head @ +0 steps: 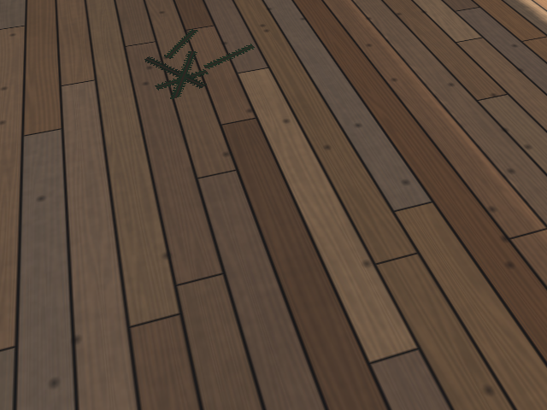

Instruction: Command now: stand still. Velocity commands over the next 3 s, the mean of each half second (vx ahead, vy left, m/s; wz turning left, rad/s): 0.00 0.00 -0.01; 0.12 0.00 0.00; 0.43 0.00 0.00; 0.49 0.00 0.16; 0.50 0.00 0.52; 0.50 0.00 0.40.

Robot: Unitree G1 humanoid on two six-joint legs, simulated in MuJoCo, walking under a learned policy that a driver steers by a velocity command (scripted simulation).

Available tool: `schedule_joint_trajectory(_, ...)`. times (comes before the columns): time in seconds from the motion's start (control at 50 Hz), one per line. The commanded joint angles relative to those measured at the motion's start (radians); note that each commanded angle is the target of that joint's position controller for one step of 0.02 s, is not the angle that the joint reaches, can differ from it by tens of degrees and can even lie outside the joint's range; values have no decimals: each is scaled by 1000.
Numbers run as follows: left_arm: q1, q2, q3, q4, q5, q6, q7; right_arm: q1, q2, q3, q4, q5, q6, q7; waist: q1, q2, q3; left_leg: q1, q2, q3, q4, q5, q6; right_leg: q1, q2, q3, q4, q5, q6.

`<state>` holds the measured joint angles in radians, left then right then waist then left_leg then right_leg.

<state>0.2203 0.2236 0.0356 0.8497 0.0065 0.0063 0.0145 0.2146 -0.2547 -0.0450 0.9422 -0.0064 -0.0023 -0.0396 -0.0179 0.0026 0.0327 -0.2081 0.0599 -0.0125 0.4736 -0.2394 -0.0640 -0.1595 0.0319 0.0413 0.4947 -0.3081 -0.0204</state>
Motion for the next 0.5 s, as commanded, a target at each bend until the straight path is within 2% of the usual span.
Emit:
schedule_joint_trajectory(0.02,7,106,24,-22,-2,-12,6,10,-111,-23,-16,2,-6,-7,0,-11,-25,55,2,0,-38,176,12,-51,-63,55,-100,255,-20)
schedule_joint_trajectory(0.26,38,103,16,81,-5,-11,16,19,-91,-18,70,4,2,-14,3,-6,-1,51,-9,10,-52,158,21,-55,-49,32,-109,223,-8)
schedule_joint_trajectory(0.5,67,89,4,152,-6,-10,20,46,-67,-9,127,6,5,-16,6,-3,15,40,-17,15,-59,136,26,-65,-42,19,-120,185,-3)
